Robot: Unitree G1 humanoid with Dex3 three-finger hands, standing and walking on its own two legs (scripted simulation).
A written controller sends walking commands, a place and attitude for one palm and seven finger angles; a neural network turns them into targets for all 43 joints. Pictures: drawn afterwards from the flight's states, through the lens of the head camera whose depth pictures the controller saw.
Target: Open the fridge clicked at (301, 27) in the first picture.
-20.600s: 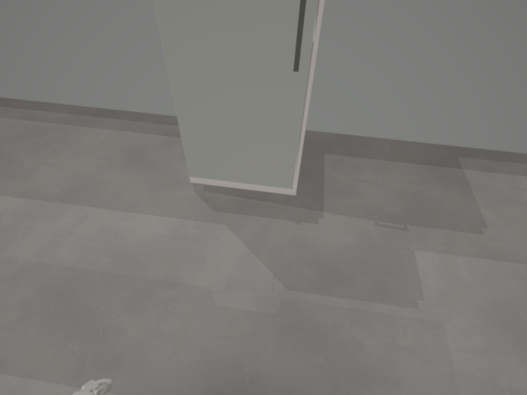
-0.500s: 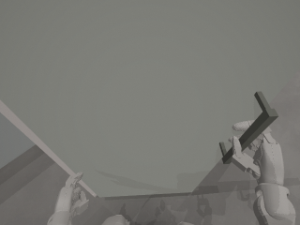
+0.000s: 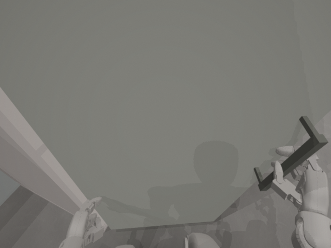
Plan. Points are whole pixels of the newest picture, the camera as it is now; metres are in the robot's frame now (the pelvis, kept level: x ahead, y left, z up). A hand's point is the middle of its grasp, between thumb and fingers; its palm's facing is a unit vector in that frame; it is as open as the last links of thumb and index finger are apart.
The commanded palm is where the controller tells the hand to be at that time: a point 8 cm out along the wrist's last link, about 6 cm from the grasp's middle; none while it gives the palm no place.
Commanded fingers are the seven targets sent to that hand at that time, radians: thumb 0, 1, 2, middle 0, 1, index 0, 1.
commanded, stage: walk backward, drawing the door open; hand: right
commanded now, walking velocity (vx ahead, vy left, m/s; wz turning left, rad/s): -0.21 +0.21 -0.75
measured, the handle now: (281, 159) +0.31 -0.23 +0.08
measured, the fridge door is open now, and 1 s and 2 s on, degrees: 61 80 76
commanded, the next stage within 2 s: stop walking and hold the door back in 0.42 s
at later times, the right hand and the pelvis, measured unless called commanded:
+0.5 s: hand out of the picture +0.11 -0.18 +0.09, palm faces +0.47 +0.86 -0.22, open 5.6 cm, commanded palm +0.06 -0.21 +0.08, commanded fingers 0.00 -0.90 -0.90 0.45 1.40 0.45 1.40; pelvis -0.06 +0.07 +0.02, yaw -19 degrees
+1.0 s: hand out of the picture +0.11 -0.18 +0.09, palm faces +0.56 +0.80 -0.21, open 5.4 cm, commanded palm +0.07 -0.22 +0.08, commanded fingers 0.00 -0.90 -0.90 0.45 1.40 0.45 1.40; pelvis -0.15 +0.12 +0.01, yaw -27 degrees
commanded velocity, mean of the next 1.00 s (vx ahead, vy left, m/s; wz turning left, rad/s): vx -0.02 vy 0.00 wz -0.27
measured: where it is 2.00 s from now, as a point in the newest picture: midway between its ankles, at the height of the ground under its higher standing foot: outside the picture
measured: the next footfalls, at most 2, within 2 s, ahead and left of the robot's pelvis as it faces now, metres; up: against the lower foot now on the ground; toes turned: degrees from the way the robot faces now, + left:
right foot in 0.16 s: +0.00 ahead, -0.08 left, +0.00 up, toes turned -12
left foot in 0.56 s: -0.03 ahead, +0.15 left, +0.00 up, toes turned -23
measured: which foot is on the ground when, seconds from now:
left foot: down 0.00-0.14, up 0.16-0.54, down 0.56-1.00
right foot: up 0.00-0.14, down 0.16-0.56, up 0.58-1.00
